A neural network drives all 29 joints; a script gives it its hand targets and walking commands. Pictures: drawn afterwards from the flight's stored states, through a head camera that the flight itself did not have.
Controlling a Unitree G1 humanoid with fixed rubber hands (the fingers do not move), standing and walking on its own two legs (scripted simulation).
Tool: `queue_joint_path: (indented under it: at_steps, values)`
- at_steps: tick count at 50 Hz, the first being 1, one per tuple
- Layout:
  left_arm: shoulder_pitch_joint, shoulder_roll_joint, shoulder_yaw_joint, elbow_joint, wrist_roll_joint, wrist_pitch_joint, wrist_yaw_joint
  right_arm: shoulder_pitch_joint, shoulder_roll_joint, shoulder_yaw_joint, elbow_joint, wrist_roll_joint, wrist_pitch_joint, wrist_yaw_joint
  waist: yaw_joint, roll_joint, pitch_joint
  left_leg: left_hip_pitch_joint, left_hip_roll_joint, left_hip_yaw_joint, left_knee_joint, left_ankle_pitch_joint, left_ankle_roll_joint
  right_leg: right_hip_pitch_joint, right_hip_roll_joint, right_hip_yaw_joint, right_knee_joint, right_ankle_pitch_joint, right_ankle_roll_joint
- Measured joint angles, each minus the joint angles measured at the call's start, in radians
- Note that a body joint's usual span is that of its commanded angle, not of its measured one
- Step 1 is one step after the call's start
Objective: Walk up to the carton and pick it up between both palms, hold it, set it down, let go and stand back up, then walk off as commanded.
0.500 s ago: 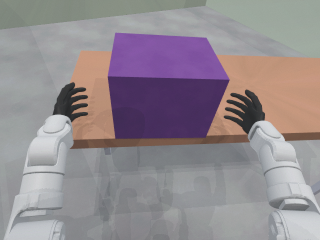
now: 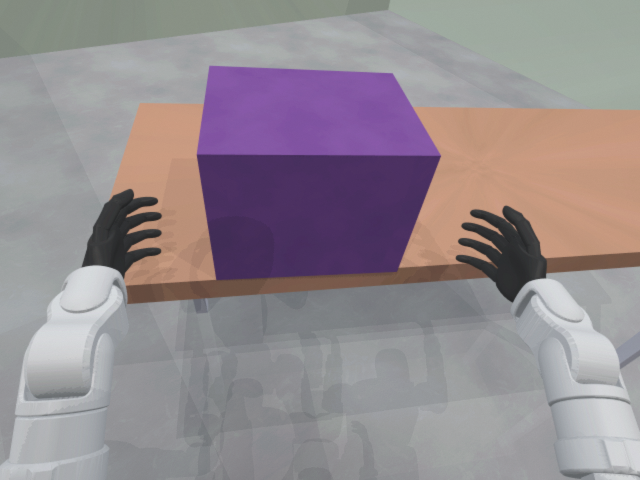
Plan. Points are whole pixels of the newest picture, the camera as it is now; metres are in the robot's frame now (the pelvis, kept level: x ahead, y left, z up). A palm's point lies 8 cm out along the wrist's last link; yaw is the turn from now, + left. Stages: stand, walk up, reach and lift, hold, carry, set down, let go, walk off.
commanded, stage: set down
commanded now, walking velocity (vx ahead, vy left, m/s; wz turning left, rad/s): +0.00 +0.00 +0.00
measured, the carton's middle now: (307, 173) +0.53 +0.05 +0.11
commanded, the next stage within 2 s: none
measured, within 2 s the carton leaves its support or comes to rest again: neither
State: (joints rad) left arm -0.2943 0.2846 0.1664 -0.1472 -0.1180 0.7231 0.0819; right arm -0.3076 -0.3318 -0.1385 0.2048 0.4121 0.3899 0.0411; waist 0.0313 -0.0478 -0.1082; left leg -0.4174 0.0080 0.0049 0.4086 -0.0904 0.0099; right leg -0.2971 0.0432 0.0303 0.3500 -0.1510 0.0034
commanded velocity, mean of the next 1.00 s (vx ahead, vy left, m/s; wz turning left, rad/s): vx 0.00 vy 0.00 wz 0.00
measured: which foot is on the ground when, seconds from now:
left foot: down 0.00-1.00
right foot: down 0.00-1.00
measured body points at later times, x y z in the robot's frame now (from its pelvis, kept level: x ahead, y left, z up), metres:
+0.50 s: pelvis +0.00 +0.00 +0.00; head -0.01 +0.03 +0.45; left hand +0.25 +0.25 +0.12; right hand +0.28 -0.22 +0.11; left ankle +0.07 +0.10 -0.74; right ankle +0.01 -0.13 -0.74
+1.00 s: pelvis +0.00 +0.00 +0.00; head -0.01 +0.02 +0.45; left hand +0.25 +0.24 +0.08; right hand +0.26 -0.23 +0.09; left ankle +0.07 +0.10 -0.74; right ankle +0.01 -0.13 -0.74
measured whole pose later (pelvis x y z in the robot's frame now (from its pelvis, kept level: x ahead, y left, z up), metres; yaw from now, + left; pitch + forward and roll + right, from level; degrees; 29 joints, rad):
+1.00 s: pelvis +0.00 +0.00 +0.00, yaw +0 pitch +3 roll -2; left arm 0.13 0.28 0.08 -0.34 -0.12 0.67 0.09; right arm 0.14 -0.33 -0.14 -0.09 0.38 0.41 0.07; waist 0.03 -0.04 -0.11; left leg -0.37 0.01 0.00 0.40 -0.09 0.01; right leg -0.25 0.04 0.03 0.35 -0.16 0.00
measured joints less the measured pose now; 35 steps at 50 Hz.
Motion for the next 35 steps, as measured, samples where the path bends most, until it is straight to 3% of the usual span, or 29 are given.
queue_joint_path:
  at_steps: [22,35]
  values:
    - [0.370,0.000,-0.035,-0.305,0.000,-0.064,0.001,0.354,-0.001,0.000,-0.299,0.022,-0.025,0.009,-0.001,0.008,0.000,0.019,0.000,0.000,0.000,0.000,0.000,0.019,0.000,0.000,0.000,0.001,0.000]
    - [0.411,0.000,-0.068,-0.253,0.000,-0.044,0.003,0.413,-0.001,0.000,-0.326,0.010,0.017,0.013,-0.001,0.009,0.000,0.049,0.000,0.000,-0.007,0.003,0.000,0.044,0.000,0.000,0.000,0.002,0.000]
